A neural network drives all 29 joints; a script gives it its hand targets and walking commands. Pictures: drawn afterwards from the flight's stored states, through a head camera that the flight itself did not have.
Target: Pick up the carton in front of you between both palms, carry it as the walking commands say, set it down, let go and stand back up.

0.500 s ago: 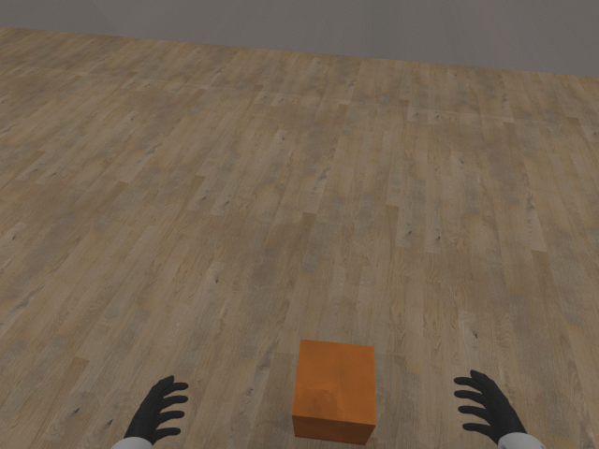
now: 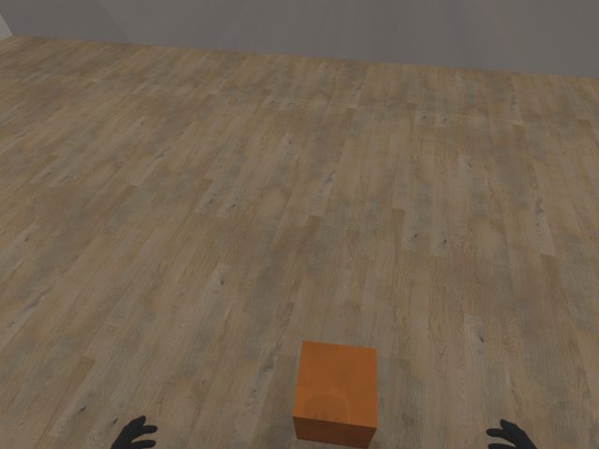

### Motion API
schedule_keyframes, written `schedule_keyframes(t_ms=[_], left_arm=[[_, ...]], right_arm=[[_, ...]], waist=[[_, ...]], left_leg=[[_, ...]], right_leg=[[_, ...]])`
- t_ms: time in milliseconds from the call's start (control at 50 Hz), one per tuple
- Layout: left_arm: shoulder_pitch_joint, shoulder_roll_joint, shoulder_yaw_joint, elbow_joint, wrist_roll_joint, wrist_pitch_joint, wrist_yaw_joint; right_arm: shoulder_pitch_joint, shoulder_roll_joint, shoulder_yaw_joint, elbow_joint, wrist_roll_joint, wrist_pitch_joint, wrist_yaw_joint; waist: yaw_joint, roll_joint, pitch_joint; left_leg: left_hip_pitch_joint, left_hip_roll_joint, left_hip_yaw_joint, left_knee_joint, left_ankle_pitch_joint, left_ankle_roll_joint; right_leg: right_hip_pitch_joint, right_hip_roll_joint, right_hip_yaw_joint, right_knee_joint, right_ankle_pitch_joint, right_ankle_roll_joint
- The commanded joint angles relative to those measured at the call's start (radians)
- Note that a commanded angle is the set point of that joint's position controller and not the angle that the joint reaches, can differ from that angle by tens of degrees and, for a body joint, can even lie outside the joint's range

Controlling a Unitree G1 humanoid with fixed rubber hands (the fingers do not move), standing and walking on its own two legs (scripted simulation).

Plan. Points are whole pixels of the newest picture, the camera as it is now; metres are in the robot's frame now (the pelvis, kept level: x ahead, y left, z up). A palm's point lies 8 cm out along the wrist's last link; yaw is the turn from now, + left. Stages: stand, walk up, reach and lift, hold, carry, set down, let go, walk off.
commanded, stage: stand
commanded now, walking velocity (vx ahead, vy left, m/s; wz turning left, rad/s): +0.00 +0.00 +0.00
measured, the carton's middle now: (335, 395) +0.38 -0.05 -0.65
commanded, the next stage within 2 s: none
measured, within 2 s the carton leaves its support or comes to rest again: neither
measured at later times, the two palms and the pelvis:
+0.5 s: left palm out of the picture +0.08 +0.28 -0.10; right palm out of the picture +0.07 -0.29 -0.10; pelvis -0.02 +0.00 +0.00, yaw +0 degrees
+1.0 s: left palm out of the picture +0.07 +0.29 -0.10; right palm out of the picture +0.05 -0.29 -0.10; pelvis -0.03 +0.00 +0.01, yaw -1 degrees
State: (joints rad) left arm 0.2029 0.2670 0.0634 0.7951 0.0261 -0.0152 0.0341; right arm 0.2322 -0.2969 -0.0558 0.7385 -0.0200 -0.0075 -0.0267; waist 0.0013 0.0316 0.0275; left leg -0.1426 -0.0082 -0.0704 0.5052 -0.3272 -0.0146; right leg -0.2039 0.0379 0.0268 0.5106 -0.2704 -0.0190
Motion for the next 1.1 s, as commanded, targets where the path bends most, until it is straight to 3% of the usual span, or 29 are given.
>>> schedule_keyframes(t_ms=[0, 520, 1080], left_arm=[[-0.020, 0.146, 0.034, -0.048, -0.001, -0.014, 0.003], [-0.041, 0.177, 0.019, 0.050, -0.014, -0.011, -0.005], [-0.063, 0.208, 0.004, 0.123, -0.024, -0.010, -0.005]], right_arm=[[-0.012, -0.128, -0.029, -0.052, 0.002, -0.016, -0.006], [-0.012, -0.166, -0.008, 0.052, 0.011, -0.023, -0.010], [-0.040, -0.193, 0.001, 0.138, 0.017, -0.024, -0.006]], waist=[[0.001, -0.031, -0.027], [0.002, -0.032, 0.010], [0.001, -0.033, 0.007]], left_leg=[[-0.040, 0.058, -0.041, -0.074, 0.197, 0.008], [-0.038, 0.080, -0.059, -0.143, 0.124, 0.020], [-0.015, 0.097, -0.058, -0.188, 0.128, 0.023]], right_leg=[[0.036, -0.092, 0.081, -0.085, 0.225, 0.006], [0.036, -0.108, 0.111, -0.145, 0.130, 0.003], [0.046, -0.122, 0.127, -0.175, 0.147, 0.001]])
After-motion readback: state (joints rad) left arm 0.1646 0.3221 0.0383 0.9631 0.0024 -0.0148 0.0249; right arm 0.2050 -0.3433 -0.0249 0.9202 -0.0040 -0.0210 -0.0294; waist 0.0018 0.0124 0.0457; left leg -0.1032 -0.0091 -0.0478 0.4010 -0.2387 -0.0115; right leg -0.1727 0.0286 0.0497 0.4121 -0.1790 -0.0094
